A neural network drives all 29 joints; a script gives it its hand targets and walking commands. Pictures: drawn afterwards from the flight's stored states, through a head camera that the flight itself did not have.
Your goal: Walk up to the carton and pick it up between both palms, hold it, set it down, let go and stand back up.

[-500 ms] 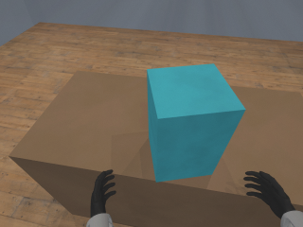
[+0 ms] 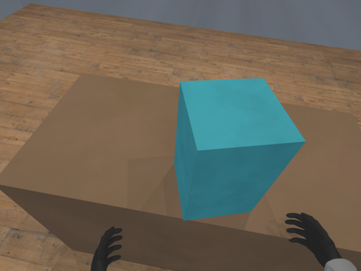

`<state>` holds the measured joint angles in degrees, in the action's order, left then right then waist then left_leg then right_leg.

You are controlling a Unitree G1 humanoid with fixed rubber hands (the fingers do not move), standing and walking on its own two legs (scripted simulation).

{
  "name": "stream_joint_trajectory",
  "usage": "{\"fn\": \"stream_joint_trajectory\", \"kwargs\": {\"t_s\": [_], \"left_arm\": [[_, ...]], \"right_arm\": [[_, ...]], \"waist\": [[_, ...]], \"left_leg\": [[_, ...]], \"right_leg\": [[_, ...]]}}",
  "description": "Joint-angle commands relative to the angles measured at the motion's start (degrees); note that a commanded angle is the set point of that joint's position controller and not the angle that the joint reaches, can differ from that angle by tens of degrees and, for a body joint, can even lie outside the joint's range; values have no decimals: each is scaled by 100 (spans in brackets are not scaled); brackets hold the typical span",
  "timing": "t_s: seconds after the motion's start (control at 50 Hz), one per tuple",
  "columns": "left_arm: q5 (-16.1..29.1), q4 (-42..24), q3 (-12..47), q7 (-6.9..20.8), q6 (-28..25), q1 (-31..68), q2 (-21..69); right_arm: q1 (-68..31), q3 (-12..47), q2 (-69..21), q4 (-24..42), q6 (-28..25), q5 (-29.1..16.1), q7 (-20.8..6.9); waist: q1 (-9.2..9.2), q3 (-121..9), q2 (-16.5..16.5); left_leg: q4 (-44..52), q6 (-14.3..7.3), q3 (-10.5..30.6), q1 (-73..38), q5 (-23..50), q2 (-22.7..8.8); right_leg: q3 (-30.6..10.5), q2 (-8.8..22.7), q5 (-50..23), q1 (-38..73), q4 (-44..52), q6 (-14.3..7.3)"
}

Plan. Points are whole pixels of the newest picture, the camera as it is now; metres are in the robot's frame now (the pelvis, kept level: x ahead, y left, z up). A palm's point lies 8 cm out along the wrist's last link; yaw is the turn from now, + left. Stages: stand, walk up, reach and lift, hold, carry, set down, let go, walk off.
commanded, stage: set down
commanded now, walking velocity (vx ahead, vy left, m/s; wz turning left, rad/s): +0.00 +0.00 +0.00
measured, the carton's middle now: (220, 155) +0.35 -0.08 +0.06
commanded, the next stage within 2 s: let go in 0.58 s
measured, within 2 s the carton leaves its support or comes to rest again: neither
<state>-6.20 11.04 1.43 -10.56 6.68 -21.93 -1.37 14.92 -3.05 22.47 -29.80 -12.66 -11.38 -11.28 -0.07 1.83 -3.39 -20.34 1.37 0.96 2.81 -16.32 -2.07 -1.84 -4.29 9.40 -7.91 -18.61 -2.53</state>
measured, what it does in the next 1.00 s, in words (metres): stands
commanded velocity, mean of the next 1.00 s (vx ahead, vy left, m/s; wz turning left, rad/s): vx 0.00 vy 0.00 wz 0.00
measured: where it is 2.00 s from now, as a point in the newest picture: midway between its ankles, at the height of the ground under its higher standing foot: outside the picture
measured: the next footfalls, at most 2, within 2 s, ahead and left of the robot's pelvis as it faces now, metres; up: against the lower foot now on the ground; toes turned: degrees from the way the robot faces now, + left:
none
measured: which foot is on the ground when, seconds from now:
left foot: down 0.00-1.00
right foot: down 0.00-1.00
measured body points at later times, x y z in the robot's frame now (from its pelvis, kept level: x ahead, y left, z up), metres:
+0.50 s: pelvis -0.02 +0.02 +0.00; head -0.04 +0.04 +0.45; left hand +0.15 +0.22 -0.09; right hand +0.17 -0.27 -0.02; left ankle -0.06 +0.13 -0.75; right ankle +0.01 -0.10 -0.75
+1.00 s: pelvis -0.02 +0.00 +0.00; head -0.03 +0.02 +0.45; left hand +0.16 +0.20 -0.09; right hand +0.18 -0.27 -0.02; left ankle -0.06 +0.13 -0.75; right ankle +0.00 -0.10 -0.75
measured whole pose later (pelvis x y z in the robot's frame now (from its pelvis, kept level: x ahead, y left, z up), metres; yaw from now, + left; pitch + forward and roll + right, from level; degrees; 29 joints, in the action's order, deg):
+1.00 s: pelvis -0.02 +0.00 +0.00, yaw +1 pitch -8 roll -1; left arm -6.9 26.6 -0.9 -0.7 9.9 -11.3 -8.7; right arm 8.8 -3.6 16.4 -30.5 -9.4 -0.6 -0.7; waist -2.3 6.3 -2.9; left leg -22.1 1.4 0.7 -1.6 -16.2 -2.0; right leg 0.9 -3.0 9.9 -3.1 -20.5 -2.4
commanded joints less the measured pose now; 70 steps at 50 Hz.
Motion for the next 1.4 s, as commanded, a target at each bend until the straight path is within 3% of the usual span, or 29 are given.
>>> {"fn": "stream_joint_trajectory", "kwargs": {"t_s": [0.0, 0.02, 0.04, 0.06, 0.08, 0.1, 0.16, 0.18, 0.2, 0.22, 0.24, 0.26, 0.34, 0.42, 0.46, 0.48, 0.58, 0.66, 0.8, 0.94, 1.06, 1.08, 1.1, 1.12, 1.14, 1.2, 1.24, 1.32, 1.38], "left_arm": [[5, -27, 53, 204, -170, 455, -256], [35, 244, 26, 299, -97, 492, -370], [73, -363, -24, 199, -211, 631, -337], [53, 410, 14, 339, -104, 651, -471], [47, 492, -96, 450, -24, 796, -642], [72, 94, -92, 400, -85, 862, -597], [95, 751, -95, 548, 6, 1027, -747], [52, 353, -183, 519, -48, 1148, -749], [81, 870, -120, 618, 64, 1098, -866], [86, 476, -138, 562, 5, 1169, -786], [99, 1106, -89, 690, 154, 1243, -860], [73, 874, -181, 713, 207, 1305, -918], [114, 1074, -144, 792, 291, 1389, -940], [55, 1054, -174, 786, 221, 1410, -855], [78, 1040, -244, 844, 220, 1383, -915], [99, 1035, -170, 858, 210, 1491, -911], [18, 1002, -269, 873, 163, 1470, -1064], [42, 887, -264, 914, 153, 1592, -1151], [-47, 882, -331, 892, 187, 1445, -1065], [-82, 879, -370, 962, 169, 1516, -1120], [-99, 992, -305, 951, 118, 1504, -1116], [591, 1384, -882, 1049, -384, 1111, -2421], [634, 1532, -961, 1088, -565, 1032, -2559], [619, 1668, -947, 1100, -667, 1128, -2592], [585, 1755, -932, 1120, -765, 1141, -2567], [506, 1908, -868, 1169, -930, 1345, -2525], [516, 2032, -776, 1226, -962, 1473, -2384], [521, 2141, -811, 1283, -964, 1552, -2606], [521, 2225, -853, 1281, -971, 1464, -2793]], "right_arm": [[-93, 172, 337, -324, 269, 381, 86], [-29, 197, 228, -519, 338, 494, 171], [-288, 109, 334, -187, 246, 350, 105], [-104, 174, 103, -735, 380, 537, 200], [-108, 245, 40, -784, 458, 663, 283], [-167, 130, 181, -516, 420, 659, 270], [-243, 283, -121, -972, 571, 800, 380], [-310, 202, 43, -761, 536, 802, 365], [-213, 298, -191, -1070, 623, 900, 444], [-424, 227, -41, -809, 577, 810, 415], [-366, 264, -282, -1232, 722, 988, 500], [-340, 244, -221, -1052, 783, 1058, 531], [-383, 182, -246, -1119, 923, 1160, 573], [-327, 180, -271, -1181, 972, 1096, 531], [-334, 158, -355, -1077, 971, 1175, 570], [-319, 228, -353, -1130, 1006, 1135, 580], [-217, 328, -395, -929, 960, 1153, 667], [-256, 355, -536, -927, 947, 1155, 727], [-252, 460, -582, -847, 926, 1173, 783], [-264, 480, -621, -767, 902, 1231, 834], [-246, 551, -640, -815, 868, 1209, 849], [-620, -149, 873, -56, 923, 1377, 1116], [-517, -249, 939, 123, 923, 1308, 1199], [-420, -243, 817, 137, 900, 1263, 1223], [-436, -268, 767, 204, 915, 1234, 1226], [-236, -246, 783, 395, 846, 1216, 1202], [-345, -256, 840, 549, 799, 1248, 1195], [-333, -262, 913, 723, 800, 1220, 1184], [-249, -255, 1042, 798, 838, 1172, 1169]], "waist": [[10, -171, 653], [-20, -61, 617], [141, -273, 775], [-73, 16, 665], [-86, 108, 600], [58, -7, 730], [-29, 246, 778], [8, 157, 871], [-29, 309, 865], [69, 205, 973], [-88, 487, 820], [-37, 552, 873], [24, 764, 998], [21, 807, 1229], [86, 817, 1118], [-49, 955, 1139], [-26, 990, 953], [-79, 760, 966], [-10, 810, 1222], [-87, 749, 925], [-64, 721, 891], [151, 253, 1017], [95, 203, 997], [49, 145, 817], [69, 89, 866], [52, 138, 820], [31, 122, 975], [16, 10, 840], [3, -262, 773]], "left_leg": [[211, 247, -328, 660, 1587, 153], [235, 229, -364, 621, 1423, 165], [228, 252, -296, 566, 1601, 111], [215, 194, -331, 579, 1332, 199], [269, 157, -319, 608, 1161, 170], [316, 148, -286, 577, 1280, 129], [378, 105, -338, 684, 846, 160], [368, 132, -296, 640, 966, 91], [364, 102, -350, 717, 830, 152], [384, 134, -304, 639, 914, 87], [426, 98, -367, 672, 612, 141], [455, 68, -328, 738, 446, 87], [683, 91, -341, 1119, 87, -23], [727, 113, -378, 1417, 195, -109], [667, 120, -412, 1317, 357, -52], [667, 107, -396, 1405, 335, -90], [533, 89, -388, 1284, 458, -32], [327, 126, -407, 818, 769, 69], [388, 112, -478, 1022, 907, 127], [346, 53, -476, 806, 835, 186], [354, 51, -501, 808, 716, 159], [-160, -201, 379, 865, 586, -315], [-178, -351, 355, 1031, 196, -461], [-213, -370, 343, 1055, -42, -429], [-280, -421, 411, 1111, -234, -439], [-314, -381, 423, 1367, -723, -369], [-398, -375, 490, 1381, -546, -423], [-541, -398, 540, 1350, -347, -451], [-581, -444, 556, 1170, 263, -531]], "right_leg": [[-93, 477, -1384, 643, 184, -216], [-130, 499, -1250, 626, 246, -213], [25, 422, -1103, 547, 184, -201], [-91, 506, -1023, 490, 238, -194], [-58, 500, -821, 578, 231, -162], [31, 438, -698, 547, 224, -170], [2, 511, -289, 527, 296, -175], [92, 452, -185, 549, 216, -199], [14, 508, -204, 583, 308, -222], [108, 443, -37, 526, 247, -218], [13, 498, 159, 452, 394, -237], [77, 494, 375, 472, 328, -215], [151, 354, 468, 789, 165, -258], [191, 263, 207, 1267, -40, -277], [223, 282, 273, 1224, 26, -283], [160, 296, 263, 1197, 34, -291], [194, 373, 225, 1265, 86, -223], [175, 483, 201, 925, 237, -203], [261, 478, -20, 1128, 146, -158], [211, 562, 116, 965, 226, -101], [254, 503, 206, 1008, 230, -99], [-182, 902, -27, 32, -189, 84], [-165, 889, 88, 47, -111, 143], [-261, 977, 24, 24, 1, 131], [-263, 945, 7, -37, -167, 97], [-424, 934, 578, -323, -247, 70], [-447, 991, 372, -404, -337, 62], [-429, 971, 113, -550, -523, 34], [-352, 970, -77, -492, -686, -1]]}}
